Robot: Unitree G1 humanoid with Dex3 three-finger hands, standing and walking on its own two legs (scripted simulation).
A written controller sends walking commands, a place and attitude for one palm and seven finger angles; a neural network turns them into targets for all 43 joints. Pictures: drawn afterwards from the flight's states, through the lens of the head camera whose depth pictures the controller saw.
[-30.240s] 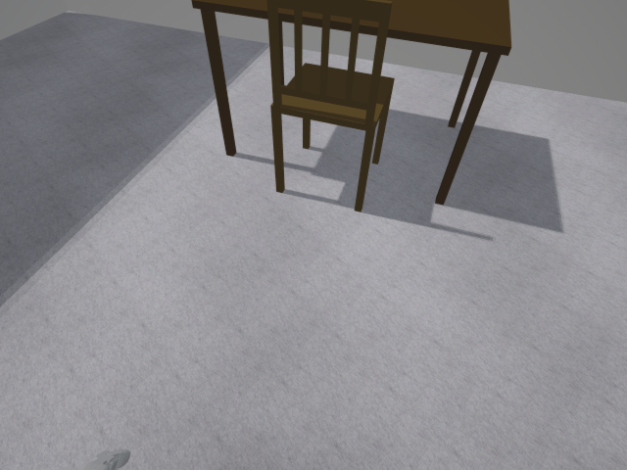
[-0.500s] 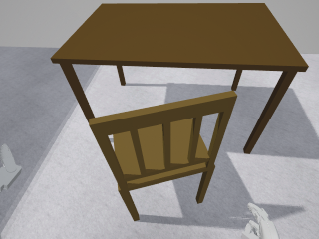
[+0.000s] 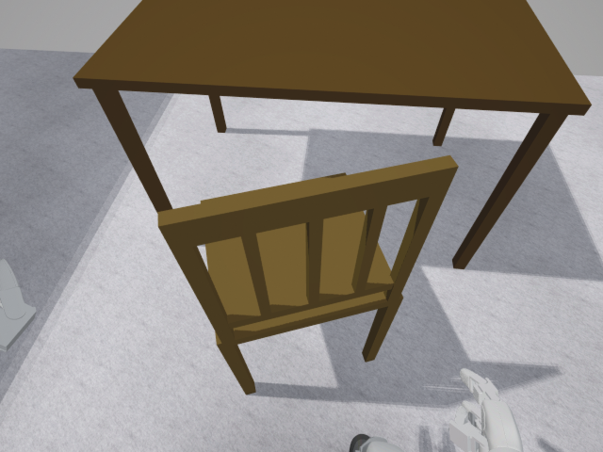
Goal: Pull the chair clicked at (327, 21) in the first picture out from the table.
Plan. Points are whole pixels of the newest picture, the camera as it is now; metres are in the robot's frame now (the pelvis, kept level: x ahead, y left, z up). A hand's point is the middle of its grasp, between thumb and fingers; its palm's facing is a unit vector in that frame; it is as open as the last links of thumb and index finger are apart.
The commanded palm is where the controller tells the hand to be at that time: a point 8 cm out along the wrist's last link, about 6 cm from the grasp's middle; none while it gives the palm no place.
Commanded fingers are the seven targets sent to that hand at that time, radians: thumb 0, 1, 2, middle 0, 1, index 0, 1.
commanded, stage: step back with the hand held close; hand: left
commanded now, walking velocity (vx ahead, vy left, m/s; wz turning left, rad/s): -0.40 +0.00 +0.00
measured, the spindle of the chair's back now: (313, 263) +0.42 +0.01 -0.07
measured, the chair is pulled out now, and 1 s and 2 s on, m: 0.29 0.29 0.29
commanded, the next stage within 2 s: stop stepping back and stand still in 0.86 s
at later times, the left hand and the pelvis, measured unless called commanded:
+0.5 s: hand (3, 365) +0.17 +0.26 +0.17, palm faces +0.36 -0.72 -0.59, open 7.4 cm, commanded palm +0.10 +0.30 +0.19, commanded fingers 0.00 0.90 0.90 -0.20 -0.30 -0.20 -0.30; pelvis -0.03 -0.01 +0.00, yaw +1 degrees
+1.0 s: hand out of the picture +0.05 +0.24 +0.17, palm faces +0.35 -0.78 -0.53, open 7.4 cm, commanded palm -0.01 +0.28 +0.19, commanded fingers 0.00 0.90 0.90 -0.20 -0.30 -0.20 -0.30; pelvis -0.15 -0.02 +0.01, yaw -1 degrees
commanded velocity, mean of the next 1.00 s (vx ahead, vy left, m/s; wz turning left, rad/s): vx -0.36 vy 0.00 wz -0.01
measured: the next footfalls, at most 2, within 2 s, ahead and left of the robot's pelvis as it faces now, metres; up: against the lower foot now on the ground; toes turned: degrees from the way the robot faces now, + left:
right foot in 0.66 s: +0.00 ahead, -0.15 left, +0.00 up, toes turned -4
left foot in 0.92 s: -0.15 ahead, +0.09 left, +0.00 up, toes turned +1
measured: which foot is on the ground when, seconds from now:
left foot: down 0.00-0.68, up 0.70-0.90, down 0.92-1.00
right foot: down 0.00-0.46, up 0.48-0.64, down 0.66-0.92, up 0.94-1.00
